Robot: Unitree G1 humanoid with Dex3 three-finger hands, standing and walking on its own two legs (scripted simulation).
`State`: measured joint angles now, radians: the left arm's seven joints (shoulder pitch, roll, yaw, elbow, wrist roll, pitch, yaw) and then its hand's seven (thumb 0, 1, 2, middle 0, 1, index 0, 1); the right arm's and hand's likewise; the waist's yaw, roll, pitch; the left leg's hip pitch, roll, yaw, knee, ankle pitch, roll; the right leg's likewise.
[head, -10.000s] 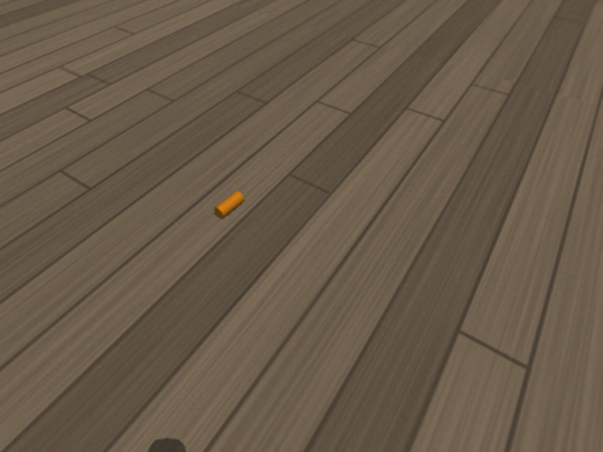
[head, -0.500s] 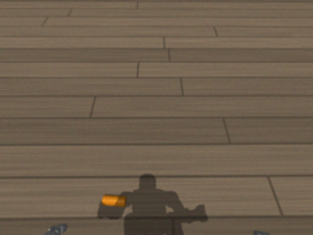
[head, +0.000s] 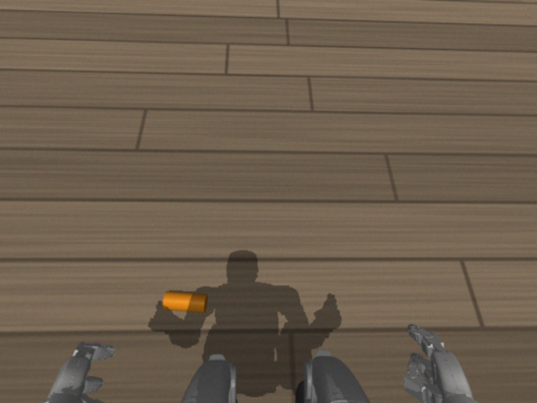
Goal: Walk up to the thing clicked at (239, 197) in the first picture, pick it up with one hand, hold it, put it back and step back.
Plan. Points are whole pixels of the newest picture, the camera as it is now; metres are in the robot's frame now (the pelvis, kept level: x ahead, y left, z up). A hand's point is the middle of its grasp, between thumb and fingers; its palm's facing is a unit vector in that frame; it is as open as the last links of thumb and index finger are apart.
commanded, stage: rise first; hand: left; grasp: from above
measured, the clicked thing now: (185, 301) +0.40 +0.26 -0.66
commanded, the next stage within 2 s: none
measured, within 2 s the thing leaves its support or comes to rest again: neither
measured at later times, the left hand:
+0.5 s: hand (132, 352) +0.22 +0.29 -0.33, palm faces -0.47 -0.53 -0.71, open 14.0 cm
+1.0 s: hand (143, 327) +0.29 +0.32 -0.46, palm faces -0.51 -0.21 -0.84, open 14.0 cm
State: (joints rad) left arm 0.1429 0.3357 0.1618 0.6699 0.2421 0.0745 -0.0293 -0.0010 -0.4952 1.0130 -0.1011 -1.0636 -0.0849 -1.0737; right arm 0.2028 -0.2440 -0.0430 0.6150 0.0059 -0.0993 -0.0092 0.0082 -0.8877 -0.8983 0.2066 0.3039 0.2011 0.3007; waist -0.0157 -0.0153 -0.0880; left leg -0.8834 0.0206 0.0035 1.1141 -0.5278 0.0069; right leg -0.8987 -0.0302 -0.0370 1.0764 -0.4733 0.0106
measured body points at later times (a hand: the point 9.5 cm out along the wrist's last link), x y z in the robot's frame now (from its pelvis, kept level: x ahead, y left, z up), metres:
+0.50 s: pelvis -0.05 -0.01 -0.19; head +0.15 +0.01 +0.22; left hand +0.24 +0.32 -0.28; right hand +0.16 -0.28 -0.30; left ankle +0.00 +0.11 -0.66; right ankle +0.02 -0.13 -0.66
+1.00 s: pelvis -0.09 +0.00 -0.31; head +0.12 +0.05 +0.08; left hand +0.31 +0.33 -0.41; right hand +0.00 -0.28 -0.43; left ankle +0.00 +0.11 -0.66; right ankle +0.02 -0.13 -0.66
